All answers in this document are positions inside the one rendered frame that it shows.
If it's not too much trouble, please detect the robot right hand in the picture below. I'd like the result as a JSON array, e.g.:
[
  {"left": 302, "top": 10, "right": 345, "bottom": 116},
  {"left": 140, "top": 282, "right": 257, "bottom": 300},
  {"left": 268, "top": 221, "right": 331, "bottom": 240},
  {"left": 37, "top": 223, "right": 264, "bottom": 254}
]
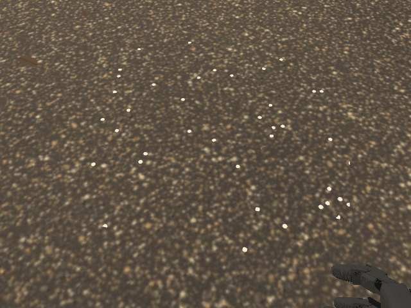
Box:
[{"left": 323, "top": 264, "right": 411, "bottom": 308}]

